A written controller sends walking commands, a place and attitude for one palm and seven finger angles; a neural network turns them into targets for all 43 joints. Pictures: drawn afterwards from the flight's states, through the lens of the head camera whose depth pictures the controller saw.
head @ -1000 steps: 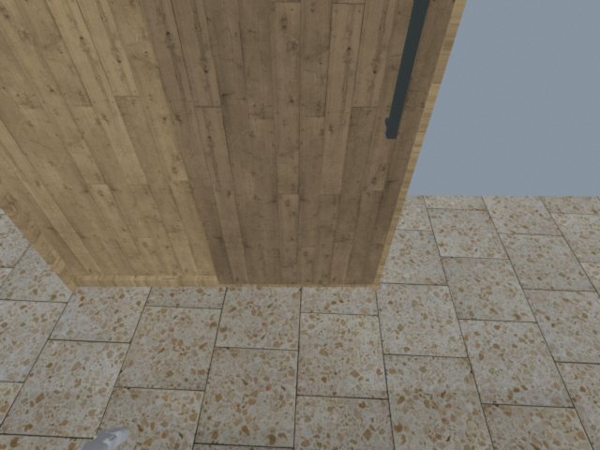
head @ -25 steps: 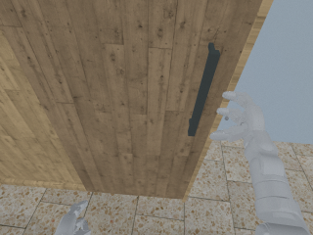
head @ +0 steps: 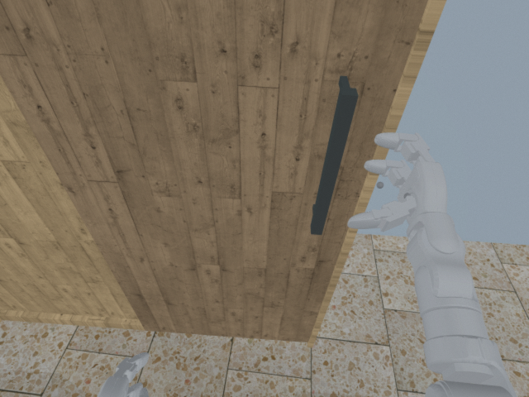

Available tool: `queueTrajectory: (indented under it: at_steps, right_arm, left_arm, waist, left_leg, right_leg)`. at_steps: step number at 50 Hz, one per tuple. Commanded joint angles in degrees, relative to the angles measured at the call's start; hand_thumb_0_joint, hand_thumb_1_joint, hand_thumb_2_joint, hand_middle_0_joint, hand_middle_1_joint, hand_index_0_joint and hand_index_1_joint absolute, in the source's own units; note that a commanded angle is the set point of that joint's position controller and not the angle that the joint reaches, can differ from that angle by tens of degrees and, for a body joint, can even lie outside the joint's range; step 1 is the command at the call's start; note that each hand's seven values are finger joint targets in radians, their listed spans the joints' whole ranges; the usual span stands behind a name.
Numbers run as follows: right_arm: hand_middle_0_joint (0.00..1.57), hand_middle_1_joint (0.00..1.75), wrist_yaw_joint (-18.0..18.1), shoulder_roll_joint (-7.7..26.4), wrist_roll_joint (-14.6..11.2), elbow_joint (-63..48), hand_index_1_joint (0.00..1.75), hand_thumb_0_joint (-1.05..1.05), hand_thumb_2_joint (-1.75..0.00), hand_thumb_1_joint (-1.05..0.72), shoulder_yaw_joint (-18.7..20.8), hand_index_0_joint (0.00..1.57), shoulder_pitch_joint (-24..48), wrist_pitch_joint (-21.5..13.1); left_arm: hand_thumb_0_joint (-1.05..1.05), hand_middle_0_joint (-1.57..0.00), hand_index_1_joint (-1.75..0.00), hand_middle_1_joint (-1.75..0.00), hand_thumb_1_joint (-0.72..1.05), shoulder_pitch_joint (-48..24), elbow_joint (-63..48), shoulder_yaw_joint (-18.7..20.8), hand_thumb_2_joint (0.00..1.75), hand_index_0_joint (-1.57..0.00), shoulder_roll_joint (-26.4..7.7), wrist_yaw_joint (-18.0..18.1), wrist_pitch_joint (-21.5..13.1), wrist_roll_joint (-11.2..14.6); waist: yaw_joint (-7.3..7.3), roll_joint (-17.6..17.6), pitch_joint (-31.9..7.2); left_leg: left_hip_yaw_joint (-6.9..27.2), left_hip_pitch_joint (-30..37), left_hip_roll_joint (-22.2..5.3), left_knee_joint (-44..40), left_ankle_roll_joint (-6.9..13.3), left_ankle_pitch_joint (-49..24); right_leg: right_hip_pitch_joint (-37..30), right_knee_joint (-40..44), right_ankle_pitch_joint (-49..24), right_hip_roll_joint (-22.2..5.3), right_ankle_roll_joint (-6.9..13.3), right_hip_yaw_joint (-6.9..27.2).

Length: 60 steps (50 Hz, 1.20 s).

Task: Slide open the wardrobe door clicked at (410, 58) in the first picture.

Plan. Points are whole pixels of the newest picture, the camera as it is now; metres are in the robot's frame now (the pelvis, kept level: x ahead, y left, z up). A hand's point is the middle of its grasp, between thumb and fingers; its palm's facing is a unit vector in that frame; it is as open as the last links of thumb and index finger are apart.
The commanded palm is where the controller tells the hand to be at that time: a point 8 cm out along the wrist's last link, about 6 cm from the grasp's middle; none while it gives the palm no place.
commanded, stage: move the hooked fingers beside the handle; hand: right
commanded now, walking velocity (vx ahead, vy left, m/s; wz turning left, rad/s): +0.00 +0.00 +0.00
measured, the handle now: (328, 166) +0.45 -0.08 +0.14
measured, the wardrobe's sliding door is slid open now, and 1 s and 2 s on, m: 0.00 0.00 0.00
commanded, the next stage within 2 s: feel for the door with the fingertips in 0.90 s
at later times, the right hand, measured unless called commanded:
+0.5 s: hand (365, 197) +0.39 -0.13 +0.13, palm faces +0.02 +1.00 +0.02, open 14.0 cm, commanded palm +0.36 -0.18 +0.14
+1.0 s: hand (371, 182) +0.38 -0.13 +0.17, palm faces +0.03 +1.00 +0.00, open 14.0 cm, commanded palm +0.36 -0.18 +0.14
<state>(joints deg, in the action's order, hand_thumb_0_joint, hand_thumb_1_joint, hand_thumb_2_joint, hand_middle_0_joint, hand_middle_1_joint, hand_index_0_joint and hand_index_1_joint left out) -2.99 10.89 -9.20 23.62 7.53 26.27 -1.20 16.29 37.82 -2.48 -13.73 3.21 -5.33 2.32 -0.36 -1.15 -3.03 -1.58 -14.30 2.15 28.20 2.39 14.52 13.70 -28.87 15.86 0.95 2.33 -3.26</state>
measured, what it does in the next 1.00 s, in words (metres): stands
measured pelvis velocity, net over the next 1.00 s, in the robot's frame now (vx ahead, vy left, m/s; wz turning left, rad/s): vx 0.00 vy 0.01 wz -0.01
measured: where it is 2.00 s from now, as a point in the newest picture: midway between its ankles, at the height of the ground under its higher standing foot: outside the picture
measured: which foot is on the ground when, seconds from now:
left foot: down 0.00-1.00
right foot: down 0.00-1.00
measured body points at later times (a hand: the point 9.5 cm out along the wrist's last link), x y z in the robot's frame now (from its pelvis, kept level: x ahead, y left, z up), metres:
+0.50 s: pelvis -0.01 +0.00 +0.00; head -0.01 +0.01 +0.45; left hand +0.15 +0.23 -0.09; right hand +0.38 -0.18 +0.13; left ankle +0.00 +0.09 -0.74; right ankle -0.01 -0.09 -0.74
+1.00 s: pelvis +0.00 +0.01 +0.00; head -0.01 +0.02 +0.45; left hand +0.15 +0.25 -0.10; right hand +0.38 -0.18 +0.17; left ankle +0.00 +0.09 -0.74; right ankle -0.01 -0.09 -0.74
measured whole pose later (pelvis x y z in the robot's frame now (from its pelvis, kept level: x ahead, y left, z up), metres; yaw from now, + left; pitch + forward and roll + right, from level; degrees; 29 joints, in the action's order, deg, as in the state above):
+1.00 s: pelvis +0.00 +0.01 +0.00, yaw -1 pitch +0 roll +0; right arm -2.6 11.1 -9.7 24.8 7.0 28.5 0.2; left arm 13.8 38.0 -2.9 -14.1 4.2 -4.3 2.4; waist -0.2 -1.1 -2.3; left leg -2.6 -14.2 2.6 27.9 3.3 14.3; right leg 13.9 -28.6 15.3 0.5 1.5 -2.2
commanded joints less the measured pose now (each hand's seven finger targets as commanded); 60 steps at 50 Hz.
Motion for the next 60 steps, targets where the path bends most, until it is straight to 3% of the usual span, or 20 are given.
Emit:
queueTrajectory:
  at_steps: [1,4,5,10,13,16,19,22,26,28,30,34,38,43,46,49,50,54,58,60]
  right_arm:
    - [0.30,1.20,-1.5,5.6,-0.9,-1.3,1.20,0.00,-0.30,0.50,-0.5,0.30,20.4,4.6]
    - [0.30,1.20,-2.3,5.6,-2.2,-5.1,1.20,0.00,-0.30,0.50,0.6,0.30,21.8,7.6]
    - [0.30,1.20,-1.9,8.1,-2.6,-7.9,1.20,0.00,-0.30,0.50,3.2,0.30,21.7,6.6]
    - [0.30,1.20,1.0,8.3,-1.5,-26.9,1.20,0.00,-0.30,0.50,0.0,0.30,32.7,-3.6]
    - [0.30,1.20,1.8,6.7,-0.9,-19.5,1.20,0.00,-0.30,0.50,-0.5,0.30,27.4,-3.6]
    - [0.30,1.20,1.2,5.1,-0.3,-5.6,1.20,0.00,-0.30,0.50,-1.6,0.30,24.4,3.3]
    - [0.30,1.20,0.6,4.0,-0.5,1.1,1.20,0.00,-0.30,0.50,-1.1,0.30,22.0,9.5]
    - [0.30,1.20,0.7,7.2,-1.3,-5.5,1.20,0.00,-0.30,0.50,2.2,0.30,26.3,7.9]
    - [0.30,1.20,1.6,11.1,-1.7,-22.6,1.20,0.00,-0.30,0.50,4.1,0.30,32.7,-2.9]
    - [0.30,1.20,1.6,10.1,-0.8,-24.1,1.20,0.00,-0.30,0.50,2.4,0.30,31.6,-6.1]
    - [0.30,1.20,0.9,9.8,-0.5,-17.0,1.20,0.00,-0.30,0.50,1.8,0.30,27.0,-4.8]
    - [0.30,1.20,-2.0,5.6,-1.3,0.3,1.20,0.00,-0.30,0.50,-1.0,0.30,21.2,5.5]
    - [0.30,1.20,-2.6,6.3,-2.4,-4.4,1.20,0.00,-0.30,0.50,0.6,0.30,25.1,8.1]
    - [0.30,1.20,0.7,11.7,-2.4,-24.2,1.20,0.00,-0.30,0.50,4.1,0.30,33.6,-3.9]
    - [0.30,1.20,1.8,12.4,-1.4,-16.7,1.20,0.00,-0.30,0.50,4.3,0.30,30.6,-5.0]
    - [0.30,1.20,0.4,8.3,-0.2,-2.0,1.20,0.00,-0.30,0.50,0.7,0.30,26.2,0.9]
    - [0.30,1.20,0.0,8.9,0.2,1.1,1.20,0.00,-0.30,0.50,1.4,0.30,24.5,3.1]
    - [0.30,1.20,-1.8,4.2,-1.7,-1.8,1.20,0.00,-0.30,0.50,-1.8,0.30,28.3,7.4]
    - [0.30,1.20,-0.1,7.1,-3.4,-11.9,1.20,0.00,-0.30,0.50,2.2,0.30,32.9,1.3]
    - [0.30,1.20,1.5,7.4,-2.4,-14.5,1.20,0.00,-0.30,0.50,1.3,0.30,33.4,-2.3]
  left_arm:
    - [0.00,-0.20,-0.30,-0.30,0.90,-6.9,-7.8,1.9,0.90,-0.20,-7.9,0.6,-0.9,0.7]
    - [0.00,-0.20,-0.30,-0.30,0.90,-7.1,-8.9,1.9,0.90,-0.20,-7.9,0.9,-0.4,0.5]
    - [0.00,-0.20,-0.30,-0.30,0.90,-7.3,-9.6,2.3,0.90,-0.20,-8.0,1.1,-0.4,0.4]
    - [0.00,-0.20,-0.30,-0.30,0.90,-7.1,-10.1,2.5,0.90,-0.20,-6.6,0.8,-2.9,-0.5]
    - [0.00,-0.20,-0.30,-0.30,0.90,-7.0,-7.7,2.2,0.90,-0.20,-6.6,0.6,-3.1,-0.5]
    - [0.00,-0.20,-0.30,-0.30,0.90,-7.7,-6.6,1.8,0.90,-0.20,-7.3,1.1,-1.1,0.1]
    - [0.00,-0.20,-0.30,-0.30,0.90,-8.2,-7.3,1.2,0.90,-0.20,-7.4,1.3,1.0,0.3]
    - [0.00,-0.20,-0.30,-0.30,0.90,-8.3,-9.4,1.4,0.90,-0.20,-7.3,1.5,1.1,0.0]
    - [0.00,-0.20,-0.30,-0.30,0.90,-8.0,-11.0,1.9,0.90,-0.20,-6.3,1.2,-1.1,-0.8]
    - [0.00,-0.20,-0.30,-0.30,0.90,-7.4,-9.9,2.0,0.90,-0.20,-5.9,0.9,-2.0,-0.8]
    - [0.00,-0.20,-0.30,-0.30,0.90,-7.1,-8.8,2.3,0.90,-0.20,-6.7,0.8,-1.9,-0.5]
    - [0.00,-0.20,-0.30,-0.30,0.90,-7.5,-7.3,1.5,0.90,-0.20,-7.6,1.3,0.0,0.6]
    - [0.00,-0.20,-0.30,-0.30,0.90,-7.8,-9.0,1.8,0.90,-0.20,-7.7,1.3,0.3,0.5]
    - [0.00,-0.20,-0.30,-0.30,0.90,-7.5,-10.2,2.3,0.90,-0.20,-6.6,1.2,-2.3,-0.5]
    - [0.00,-0.20,-0.30,-0.30,0.90,-7.4,-8.0,1.9,0.90,-0.20,-6.6,1.3,-2.3,-0.4]
    - [0.00,-0.20,-0.30,-0.30,0.90,-7.5,-6.5,1.4,0.90,-0.20,-7.0,1.4,-0.9,0.2]
    - [0.00,-0.20,-0.30,-0.30,0.90,-7.4,-7.0,1.8,0.90,-0.20,-7.6,1.4,-0.3,0.4]
    - [0.00,-0.20,-0.30,-0.30,0.90,-7.6,-8.7,1.6,0.90,-0.20,-7.5,1.3,0.1,0.6]
    - [0.00,-0.20,-0.30,-0.30,0.90,-7.0,-9.7,2.2,0.90,-0.20,-7.1,1.2,-1.5,-0.2]
    - [0.00,-0.20,-0.30,-0.30,0.90,-6.5,-9.5,2.2,0.90,-0.20,-6.7,0.9,-1.9,-0.3]
  waist:
    - [1.10,4.5,-3.7]
    - [0.22,4.0,-8.3]
    - [-0.55,4.3,-11.0]
    - [0.46,-1.5,-22.6]
    - [0.68,0.6,-17.2]
    - [1.89,5.0,-6.4]
    - [0.71,5.1,-3.4]
    - [-0.26,3.6,-11.4]
    - [-1.20,-0.2,-25.1]
    - [-0.71,-2.3,-25.7]
    - [0.27,2.7,-19.5]
    - [1.61,6.4,-2.6]
    - [0.70,2.3,-9.1]
    - [-0.44,0.7,-25.6]
    - [0.71,3.9,-18.3]
    - [1.77,3.2,-6.1]
    - [1.37,3.6,-5.4]
    - [1.18,1.9,-10.2]
    - [0.23,6.0,-20.3]
    - [0.29,4.8,-20.7]
  left_leg:
    - [0.8,0.4,-1.3,-5.2,-0.8,-11.0]
    - [0.9,1.9,-1.4,-4.6,-0.4,-11.9]
    - [1.0,3.2,-1.3,-4.3,-0.5,-12.9]
    - [0.9,4.2,-0.6,-1.4,0.0,-17.5]
    - [0.3,2.5,-0.4,-1.9,0.1,-15.5]
    - [0.2,0.1,-0.9,-4.6,-0.6,-9.9]
    - [0.5,-0.5,-1.5,-5.9,-0.6,-6.5]
    - [1.3,3.3,-1.7,-4.6,-0.2,-10.4]
    - [2.3,10.0,-1.3,-1.5,0.1,-20.3]
    - [2.0,9.4,-1.1,-0.8,0.2,-22.8]
    - [1.6,7.3,-0.9,-2.2,-0.4,-20.9]
    - [1.4,0.6,-1.5,-6.2,-1.3,-10.8]
    - [1.8,1.7,-1.8,-5.4,-0.8,-11.0]
    - [2.8,10.2,-1.3,-1.9,-0.4,-20.6]
    - [2.7,8.0,-1.2,-2.7,-1.1,-19.0]
    - [2.2,1.6,-1.5,-5.5,-1.2,-10.4]
    - [2.2,1.0,-1.7,-6.2,-1.5,-9.2]
    - [1.9,1.7,-1.7,-5.5,-0.8,-10.8]
    - [2.2,7.4,-1.4,-3.0,-0.8,-17.9]
    - [2.1,7.6,-1.3,-2.2,-0.9,-19.2]
  right_leg:
    - [-1.1,4.7,-8.4,-1.1,-0.2,3.2]
    - [-2.3,4.2,-10.0,-0.8,-0.2,3.4]
    - [-3.4,3.8,-11.5,-0.9,-0.3,3.2]
    - [-13.0,1.9,-20.8,-1.8,-1.4,4.6]
    - [-10.7,2.4,-18.8,-2.1,-1.7,5.1]
    - [-3.8,4.3,-9.4,-1.3,-0.7,4.5]
    - [-0.5,5.2,-5.5,-0.6,-0.5,4.1]
    - [-2.4,4.1,-9.5,-0.4,-0.4,3.7]
    - [-8.9,2.3,-18.7,-0.7,-0.5,3.5]
    - [-11.1,1.7,-22.1,-1.1,-0.9,3.6]
    - [-8.5,2.0,-19.2,-1.3,-0.3,3.3]
    - [0.2,4.5,-6.5,-0.7,0.2,3.2]
    - [-1.8,3.3,-8.3,-0.1,0.1,3.0]
    - [-8.3,1.9,-17.2,-0.3,0.1,3.5]
    - [-5.2,2.3,-14.3,-0.8,0.5,3.0]
    - [-0.7,4.0,-6.2,-0.4,0.2,3.1]
    - [-0.7,4.1,-5.4,-0.2,0.4,2.8]
    - [-2.4,3.5,-7.9,-0.1,0.2,3.2]
    - [-4.8,2.4,-13.8,-0.2,0.3,3.5]
    - [-5.7,2.1,-15.4,-0.5,0.2,3.4]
